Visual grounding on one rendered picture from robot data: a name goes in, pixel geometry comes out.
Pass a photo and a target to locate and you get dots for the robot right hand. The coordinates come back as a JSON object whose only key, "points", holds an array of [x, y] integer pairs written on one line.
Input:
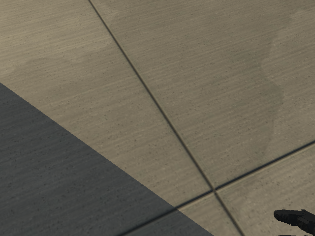
{"points": [[304, 219]]}

